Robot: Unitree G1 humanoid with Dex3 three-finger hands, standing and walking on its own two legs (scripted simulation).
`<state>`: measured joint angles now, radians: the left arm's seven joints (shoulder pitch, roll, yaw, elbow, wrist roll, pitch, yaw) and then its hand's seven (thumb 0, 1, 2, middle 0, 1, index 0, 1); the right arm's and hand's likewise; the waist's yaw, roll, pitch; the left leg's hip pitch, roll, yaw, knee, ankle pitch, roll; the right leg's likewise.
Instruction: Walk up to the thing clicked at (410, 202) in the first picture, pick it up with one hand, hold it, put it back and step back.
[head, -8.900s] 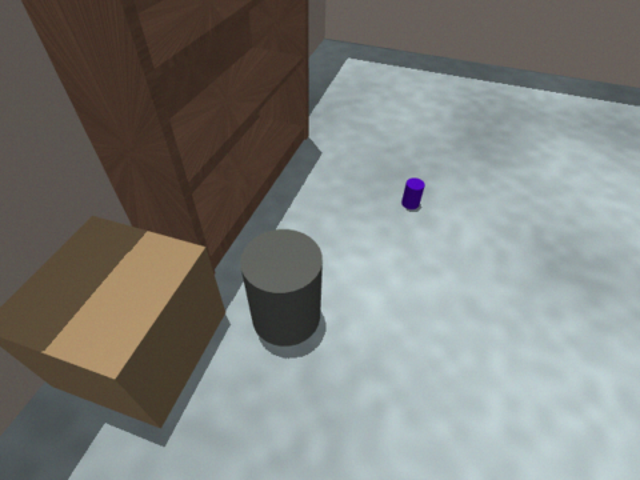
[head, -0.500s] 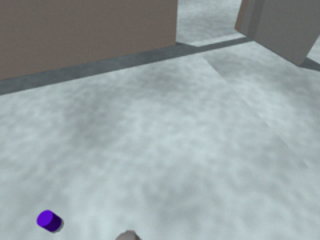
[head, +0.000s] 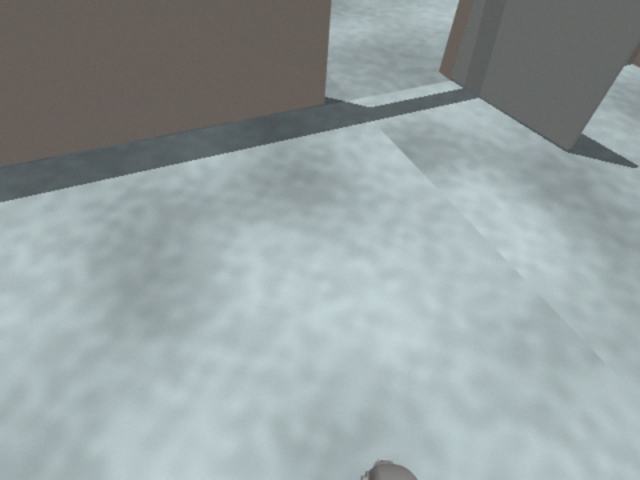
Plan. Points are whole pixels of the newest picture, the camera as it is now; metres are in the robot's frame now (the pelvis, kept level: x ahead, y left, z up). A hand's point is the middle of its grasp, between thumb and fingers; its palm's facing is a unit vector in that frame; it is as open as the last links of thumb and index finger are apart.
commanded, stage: walk up
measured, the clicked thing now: out of the picture +0.17 +0.59 -0.72
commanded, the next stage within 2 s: stand in 1.18 s
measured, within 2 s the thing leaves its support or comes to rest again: neither
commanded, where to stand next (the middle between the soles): +0.19 +0.00 m, yaw +0 degrees
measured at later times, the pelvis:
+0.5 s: pelvis +0.11 -0.01 -0.02, yaw +0 degrees
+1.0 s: pelvis +0.12 +0.00 +0.00, yaw +0 degrees
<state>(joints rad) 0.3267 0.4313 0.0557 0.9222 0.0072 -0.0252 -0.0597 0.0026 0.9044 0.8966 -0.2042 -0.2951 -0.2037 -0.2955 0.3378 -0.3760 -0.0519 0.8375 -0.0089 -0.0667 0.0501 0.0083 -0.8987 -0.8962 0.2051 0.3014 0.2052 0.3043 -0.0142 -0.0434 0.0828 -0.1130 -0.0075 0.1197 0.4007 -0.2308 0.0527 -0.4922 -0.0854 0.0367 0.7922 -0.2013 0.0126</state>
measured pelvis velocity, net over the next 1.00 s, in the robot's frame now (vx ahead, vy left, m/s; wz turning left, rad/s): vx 0.12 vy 0.00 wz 0.00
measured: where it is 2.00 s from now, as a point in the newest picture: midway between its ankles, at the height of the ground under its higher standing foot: outside the picture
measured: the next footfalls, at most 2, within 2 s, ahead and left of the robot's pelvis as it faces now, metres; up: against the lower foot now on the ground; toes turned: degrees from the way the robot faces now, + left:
right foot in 0.14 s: +0.16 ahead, -0.14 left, +0.00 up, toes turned -2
left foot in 0.52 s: +0.22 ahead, +0.13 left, +0.00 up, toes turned +2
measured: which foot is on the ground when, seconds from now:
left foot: down 0.00-0.16, up 0.18-0.50, down 0.52-1.00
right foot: up 0.00-0.12, down 0.14-1.00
